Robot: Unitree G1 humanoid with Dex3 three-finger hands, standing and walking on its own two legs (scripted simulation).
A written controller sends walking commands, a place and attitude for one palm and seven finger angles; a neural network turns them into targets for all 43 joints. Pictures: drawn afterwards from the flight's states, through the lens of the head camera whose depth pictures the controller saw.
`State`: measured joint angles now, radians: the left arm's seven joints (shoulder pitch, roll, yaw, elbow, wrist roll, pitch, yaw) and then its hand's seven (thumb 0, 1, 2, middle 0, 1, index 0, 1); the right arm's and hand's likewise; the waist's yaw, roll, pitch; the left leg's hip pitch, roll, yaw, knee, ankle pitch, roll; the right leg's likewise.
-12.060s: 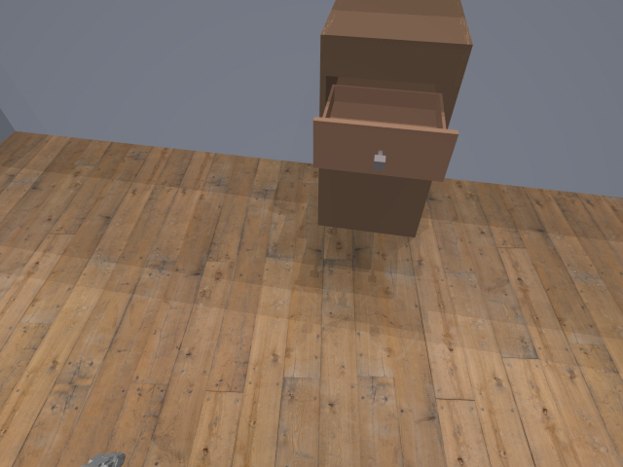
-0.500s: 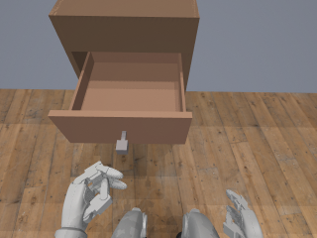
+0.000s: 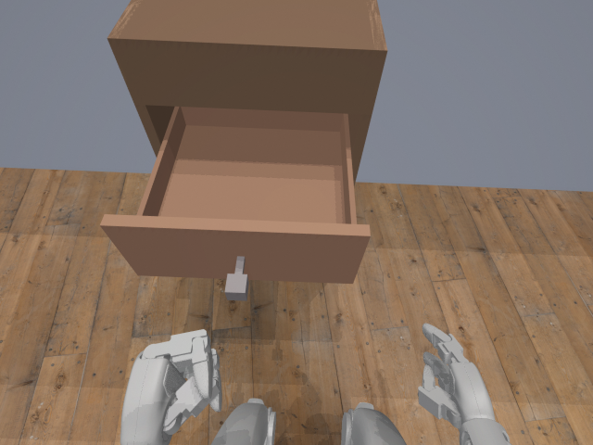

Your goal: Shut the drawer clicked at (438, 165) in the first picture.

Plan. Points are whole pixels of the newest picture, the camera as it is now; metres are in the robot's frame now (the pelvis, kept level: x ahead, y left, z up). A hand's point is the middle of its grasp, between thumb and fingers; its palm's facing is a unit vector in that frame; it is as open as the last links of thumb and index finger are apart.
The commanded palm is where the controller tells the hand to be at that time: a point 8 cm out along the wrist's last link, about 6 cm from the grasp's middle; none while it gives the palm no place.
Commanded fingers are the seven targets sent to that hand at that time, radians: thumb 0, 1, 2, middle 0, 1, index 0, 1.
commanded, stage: raise the hand and make a fist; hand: left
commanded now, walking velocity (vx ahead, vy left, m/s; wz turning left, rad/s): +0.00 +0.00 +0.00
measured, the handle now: (238, 277) +0.36 +0.12 -0.05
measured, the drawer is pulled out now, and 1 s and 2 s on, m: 0.26 0.26 0.26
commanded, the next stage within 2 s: bring the fist close to the handle in 0.58 s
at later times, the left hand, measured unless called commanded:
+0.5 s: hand (226, 385) +0.19 +0.10 +0.05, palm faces +0.04 -1.00 +0.02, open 3.3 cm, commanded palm +0.15 +0.15 +0.05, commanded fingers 0.00 0.90 0.90 -1.40 -1.60 -1.40 -1.60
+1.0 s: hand (240, 370) +0.21 +0.09 +0.02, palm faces +0.01 -1.00 +0.01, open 3.3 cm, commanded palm +0.18 +0.14 +0.02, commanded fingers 0.00 0.90 0.90 -1.40 -1.60 -1.40 -1.60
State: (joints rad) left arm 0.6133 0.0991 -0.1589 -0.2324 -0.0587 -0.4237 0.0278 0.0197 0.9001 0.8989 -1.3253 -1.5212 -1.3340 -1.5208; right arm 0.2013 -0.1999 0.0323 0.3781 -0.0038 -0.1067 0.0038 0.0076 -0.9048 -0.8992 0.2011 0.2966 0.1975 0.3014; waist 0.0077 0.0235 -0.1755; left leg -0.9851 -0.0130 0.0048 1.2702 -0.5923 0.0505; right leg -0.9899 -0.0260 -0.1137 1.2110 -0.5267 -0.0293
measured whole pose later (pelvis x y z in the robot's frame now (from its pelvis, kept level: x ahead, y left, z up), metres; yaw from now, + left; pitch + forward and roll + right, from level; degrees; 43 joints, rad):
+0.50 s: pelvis +0.01 -0.01 +0.00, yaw +0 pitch +18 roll -2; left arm 0.68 0.10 -0.16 -0.25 -0.06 -0.45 0.04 0.02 0.90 0.90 -1.39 -1.60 -1.40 -1.60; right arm 0.23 -0.21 0.00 0.40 0.00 -0.09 0.00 0.01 -0.91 -0.90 0.20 0.30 0.20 0.30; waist -0.01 0.02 -0.18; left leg -0.98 0.00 0.00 1.27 -0.61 0.03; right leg -0.99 -0.02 -0.12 1.22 -0.55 -0.05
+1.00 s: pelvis +0.00 -0.02 -0.02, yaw +0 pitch +20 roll -2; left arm 0.50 0.10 -0.15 -0.12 -0.05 -0.47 0.05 0.02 0.90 0.90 -1.39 -1.60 -1.40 -1.60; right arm 0.20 -0.21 0.02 0.42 -0.01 -0.11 0.01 0.01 -0.90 -0.90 0.20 0.30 0.20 0.30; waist -0.01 0.02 -0.19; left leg -1.08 0.00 -0.01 1.35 -0.62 0.03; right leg -1.10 -0.02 -0.12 1.31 -0.57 -0.06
